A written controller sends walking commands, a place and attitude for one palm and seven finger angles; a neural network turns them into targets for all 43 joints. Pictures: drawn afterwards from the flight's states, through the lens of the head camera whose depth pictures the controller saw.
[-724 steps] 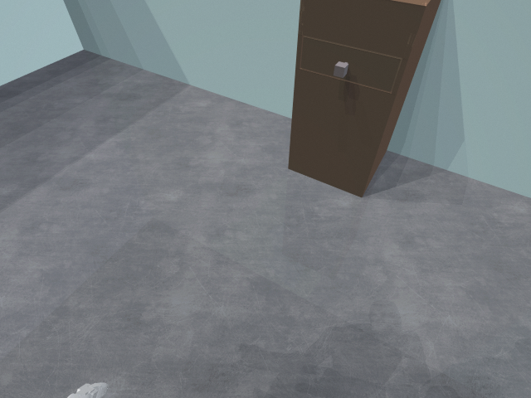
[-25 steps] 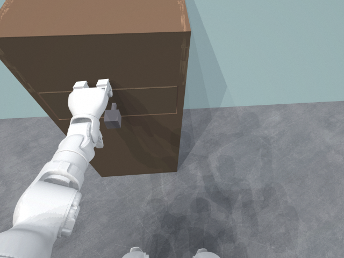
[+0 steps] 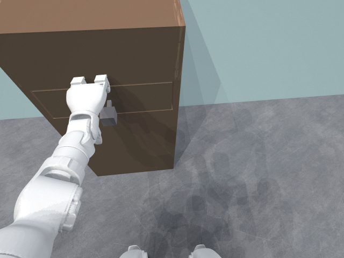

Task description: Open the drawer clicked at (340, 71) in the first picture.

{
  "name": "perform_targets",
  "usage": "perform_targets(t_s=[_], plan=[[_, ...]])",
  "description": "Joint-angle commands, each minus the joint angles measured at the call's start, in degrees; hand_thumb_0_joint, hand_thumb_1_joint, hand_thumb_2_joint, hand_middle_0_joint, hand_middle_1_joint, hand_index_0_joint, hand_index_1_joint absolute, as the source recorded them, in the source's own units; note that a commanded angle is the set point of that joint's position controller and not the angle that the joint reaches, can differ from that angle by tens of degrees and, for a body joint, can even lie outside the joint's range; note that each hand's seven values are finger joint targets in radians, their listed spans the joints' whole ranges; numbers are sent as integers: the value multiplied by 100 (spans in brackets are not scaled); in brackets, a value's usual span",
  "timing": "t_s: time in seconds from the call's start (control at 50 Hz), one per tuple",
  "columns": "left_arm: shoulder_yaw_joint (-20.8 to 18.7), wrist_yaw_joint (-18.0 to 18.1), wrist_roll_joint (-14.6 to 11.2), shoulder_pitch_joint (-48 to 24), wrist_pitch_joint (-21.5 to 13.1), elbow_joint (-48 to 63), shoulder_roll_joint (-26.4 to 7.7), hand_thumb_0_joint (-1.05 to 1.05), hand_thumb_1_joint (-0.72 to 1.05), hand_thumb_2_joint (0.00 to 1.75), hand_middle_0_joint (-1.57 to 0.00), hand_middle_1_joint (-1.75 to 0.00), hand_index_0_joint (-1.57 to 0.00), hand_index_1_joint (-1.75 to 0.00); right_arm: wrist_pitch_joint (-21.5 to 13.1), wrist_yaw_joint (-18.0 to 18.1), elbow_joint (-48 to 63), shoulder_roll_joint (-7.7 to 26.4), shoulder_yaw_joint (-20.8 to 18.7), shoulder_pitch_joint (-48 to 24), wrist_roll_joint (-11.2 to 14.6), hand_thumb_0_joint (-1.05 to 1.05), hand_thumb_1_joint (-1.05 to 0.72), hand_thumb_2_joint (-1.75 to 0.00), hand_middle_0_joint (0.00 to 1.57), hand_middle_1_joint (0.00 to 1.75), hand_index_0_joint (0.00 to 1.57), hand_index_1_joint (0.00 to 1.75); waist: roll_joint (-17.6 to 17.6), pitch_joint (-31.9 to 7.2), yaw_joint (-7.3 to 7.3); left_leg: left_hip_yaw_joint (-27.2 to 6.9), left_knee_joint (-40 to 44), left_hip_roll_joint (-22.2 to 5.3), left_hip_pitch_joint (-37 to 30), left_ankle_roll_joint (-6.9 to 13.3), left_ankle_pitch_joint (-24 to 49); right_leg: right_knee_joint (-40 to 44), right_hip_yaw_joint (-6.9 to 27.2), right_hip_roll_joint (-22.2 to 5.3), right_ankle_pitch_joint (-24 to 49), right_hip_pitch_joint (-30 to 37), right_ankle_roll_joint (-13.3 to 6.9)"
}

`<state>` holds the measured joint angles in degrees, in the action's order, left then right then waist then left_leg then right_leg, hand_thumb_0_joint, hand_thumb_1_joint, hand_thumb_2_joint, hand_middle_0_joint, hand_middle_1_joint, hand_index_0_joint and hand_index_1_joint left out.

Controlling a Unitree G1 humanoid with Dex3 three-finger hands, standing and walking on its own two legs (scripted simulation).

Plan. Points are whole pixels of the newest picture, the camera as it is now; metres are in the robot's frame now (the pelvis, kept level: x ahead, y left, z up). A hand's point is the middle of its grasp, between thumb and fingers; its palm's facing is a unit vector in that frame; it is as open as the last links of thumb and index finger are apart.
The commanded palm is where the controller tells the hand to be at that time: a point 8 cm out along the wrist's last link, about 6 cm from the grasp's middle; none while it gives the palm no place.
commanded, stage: re-aim the fingers above the handle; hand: left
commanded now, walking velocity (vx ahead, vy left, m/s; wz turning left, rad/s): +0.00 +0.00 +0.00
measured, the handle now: (109, 111) +0.53 +0.15 -0.06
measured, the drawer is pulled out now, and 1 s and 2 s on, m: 0.00 0.00 0.00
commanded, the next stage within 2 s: lower the fingers behind the handle in 1.16 s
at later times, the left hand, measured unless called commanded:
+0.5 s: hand (98, 109) +0.49 +0.16 +0.01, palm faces -0.07 -0.03 -1.00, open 13.7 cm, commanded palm +0.47 +0.15 +0.06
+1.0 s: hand (97, 110) +0.49 +0.16 +0.01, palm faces -0.09 -0.02 -1.00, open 13.8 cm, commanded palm +0.48 +0.15 +0.06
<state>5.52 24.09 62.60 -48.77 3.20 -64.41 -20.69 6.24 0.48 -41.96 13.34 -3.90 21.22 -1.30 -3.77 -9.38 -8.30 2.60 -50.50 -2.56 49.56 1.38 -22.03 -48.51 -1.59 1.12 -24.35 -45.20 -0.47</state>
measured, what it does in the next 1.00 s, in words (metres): stands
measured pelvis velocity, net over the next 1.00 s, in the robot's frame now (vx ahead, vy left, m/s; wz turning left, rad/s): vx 0.01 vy -0.01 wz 0.01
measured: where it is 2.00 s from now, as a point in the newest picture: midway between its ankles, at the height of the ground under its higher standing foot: outside the picture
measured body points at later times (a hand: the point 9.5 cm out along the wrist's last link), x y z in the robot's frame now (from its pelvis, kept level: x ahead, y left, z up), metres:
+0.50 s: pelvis +0.01 -0.01 +0.00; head +0.11 -0.02 +0.44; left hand +0.49 +0.16 +0.06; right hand +0.01 -0.27 -0.13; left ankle +0.01 +0.10 -0.69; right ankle -0.02 -0.12 -0.69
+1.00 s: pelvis +0.01 -0.01 +0.00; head +0.11 -0.02 +0.44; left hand +0.49 +0.16 +0.06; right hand +0.02 -0.27 -0.13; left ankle +0.01 +0.10 -0.69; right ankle -0.02 -0.12 -0.69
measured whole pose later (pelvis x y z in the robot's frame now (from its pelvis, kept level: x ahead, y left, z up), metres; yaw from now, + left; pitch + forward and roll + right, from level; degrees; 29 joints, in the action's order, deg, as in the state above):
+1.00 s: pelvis +0.01 -0.01 +0.00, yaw +1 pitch +21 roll -1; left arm 7.7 21.2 60.8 -48.8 5.1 -64.1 -19.6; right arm 5.9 1.1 -41.1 13.0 -3.6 19.7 -1.0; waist -3.7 -9.1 -7.7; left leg 2.0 -48.7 -2.4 47.4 0.7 -21.8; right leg -47.2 -2.1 1.2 -24.6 -43.1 -1.0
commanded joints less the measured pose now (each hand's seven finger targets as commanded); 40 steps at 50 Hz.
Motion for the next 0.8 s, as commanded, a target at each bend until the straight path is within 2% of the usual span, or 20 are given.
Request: perform_targets(t_s=[0.0, 0.04, 0.06, 0.08, 0.1, 0.12, 0.2, 0.24, 0.3, 0.32, 0.34, 0.36, 0.4, 0.42, 0.5, 0.52, 0.56, 0.62, 0.7, 0.78], plan=[[-213, 199, -14, -2738, 113, 887, -1064, 0, -50, 30, -30, -120, -30, -120, -104, 63, 278, 955, -288, 758, 21, 0, -90, -90, 20, 30, 20, 30, 78, -2234, -155, -234, 383, 252, -2180, 116, 1989, 627, -60, 304, 1813, 490, -134], [-158, 145, -23, -2762, 76, 1028, -1027, 0, -50, 30, -30, -120, -30, -120, -123, 75, 325, 940, -290, 764, 24, 0, -90, -90, 20, 30, 20, 30, -133, -2431, -112, -218, 373, 262, -2288, 109, 2057, 600, -46, 300, 1881, 523, -138], [-206, 129, 8, -2750, 56, 1028, -1097, 0, -50, 30, -30, -120, -30, -120, -125, 86, 302, 940, -291, 778, 27, 0, -90, -90, 20, 30, 20, 30, -39, -2440, -121, -244, 348, 241, -2323, 111, 2165, 565, -62, 299, 1942, 508, -139], [161, 98, -51, -2657, 44, 1062, -550, 0, -50, 30, -30, -120, -30, -120, -137, 60, 335, 896, -311, 757, 8, 0, -90, -90, 20, 30, 20, 30, -50, -2447, -175, -244, 337, 251, -2399, 109, 2173, 595, -66, 314, 1940, 459, -132], [348, 78, -85, -2818, 2, 1149, -262, 0, -50, 30, -30, -120, -30, -120, -164, 37, 297, 860, -327, 766, -4, 0, -90, -90, 20, 30, 20, 30, 5, -2429, -271, -286, 305, 213, -2517, 105, 2277, 582, -94, 311, 1951, 341, -132], [282, 98, -84, -2815, -23, 1113, -314, 0, -50, 30, -30, -120, -30, -120, -178, 37, 264, 868, -339, 789, -1, 0, -90, -90, 20, 30, 20, 30, 3, -2388, -262, -308, 293, 187, -2529, 97, 2266, 563, -94, 313, 1895, 250, -127], [-414, 290, 14, -2662, 14, 1090, -1156, 0, -50, 30, -30, -120, -30, -120, -134, 47, 267, 913, -287, 746, -28, 0, -90, -90, 20, 30, 20, 30, -5, -2491, -25, -235, 250, 266, -2174, 104, 2298, 468, -41, 299, 2147, 593, -152], [-325, 416, 120, -2638, 174, 865, -1089, 0, -50, 30, -30, -120, -30, -120, -125, 54, 277, 895, -261, 696, -11, 0, -90, -90, 20, 30, 20, 30, 81, -2208, -84, -188, 280, 275, -1928, 113, 2094, 486, -60, 292, 2030, 512, -141], [-602, 471, 71, -2727, 361, 1023, -1496, 0, -50, 30, -30, -120, -30, -120, -107, 61, 349, 928, -232, 622, -24, 0, -90, -90, 20, 30, 20, 30, 26, -2644, 23, -96, 281, 316, -1912, 132, 2147, 490, 26, 267, 2302, 966, -118], [-543, 424, 84, -2705, 408, 1024, -1489, 0, -50, 30, -30, -120, -30, -120, -89, 77, 381, 905, -235, 660, -3, 0, -90, -90, 20, 30, 20, 30, 32, -2769, 8, -84, 277, 324, -1949, 131, 2252, 478, 45, 257, 2497, 1101, -104], [-315, 345, 51, -2558, 461, 931, -1177, 0, -50, 30, -30, -120, -30, -120, -83, 73, 404, 878, -242, 661, 13, 0, -90, -90, 20, 30, 20, 30, 78, -2639, -21, -73, 301, 330, -1959, 127, 2273, 527, 20, 269, 2553, 1100, -101], [-246, 273, 8, -2575, 452, 977, -1093, 0, -50, 30, -30, -120, -30, -120, -91, 82, 391, 885, -254, 659, 28, 0, -90, -90, 20, 30, 20, 30, 128, -2607, -77, -47, 305, 317, -1999, 136, 2246, 590, 41, 263, 2589, 1108, -78], [-285, 167, -62, -2596, 450, 823, -1184, 0, -50, 30, -30, -120, -30, -120, -77, 112, 357, 906, -228, 692, 43, 0, -90, -90, 20, 30, 20, 30, 316, -2408, -126, -63, 354, 328, -1884, 153, 2160, 647, 65, 255, 2598, 1173, -63], [-345, 119, -66, -2570, 396, 893, -1290, 0, -50, 30, -30, -120, -30, -120, -84, 130, 372, 920, -241, 706, 60, 0, -90, -90, 20, 30, 20, 30, 296, -2443, -102, -49, 369, 320, -1895, 155, 2122, 657, 86, 236, 2587, 1201, -49], [0, -91, -110, -2523, 8, 1294, -758, 0, -50, 30, -30, -120, -30, -120, -145, 140, 358, 856, -299, 731, 39, 0, -90, -90, 20, 30, 20, 30, 169, -2503, -132, -98, 322, 299, -2240, 152, 2427, 643, 64, 243, 2719, 1065, -82], [-67, -105, -94, -2368, -93, 1372, -811, 0, -50, 30, -30, -120, -30, -120, -152, 142, 356, 855, -316, 742, 33, 0, -90, -90, 20, 30, 20, 30, 29, -2599, -64, -105, 291, 296, -2315, 141, 2535, 601, 73, 245, 2763, 1038, -87], [76, -75, -83, -2261, -229, 1469, -542, 0, -50, 30, -30, -120, -30, -120, -154, 100, 324, 827, -347, 740, 9, 0, -90, -90, 20, 30, 20, 30, -47, -2522, -50, -151, 260, 270, -2448, 115, 2663, 566, 15, 266, 2663, 816, -110], [-61, 116, -31, -2270, -229, 1280, -672, 0, -50, 30, -30, -120, -30, -120, -142, 70, 259, 851, -344, 735, 13, 0, -90, -90, 20, 30, 20, 30, 177, -2216, -102, -167, 241, 275, -2141, 118, 2428, 541, -7, 268, 2510, 685, -112], [-468, 425, 76, -2625, -29, 1411, -1228, 0, -50, 30, -30, -120, -30, -120, -117, 53, 255, 874, -323, 640, -24, 0, -90, -90, 20, 30, 20, 30, -21, -2502, -4, -111, 207, 321, -2050, 118, 2357, 477, 27, 257, 2519, 855, -134], [-302, 414, 72, -2516, 283, 1228, -1068, 0, -50, 30, -30, -120, -30, -120, -74, 52, 311, 856, -313, 617, 4, 0, -90, -90, 20, 30, 20, 30, -15, -2632, -29, -88, 249, 331, -2163, 108, 2417, 518, 17, 271, 2626, 1000, -114]])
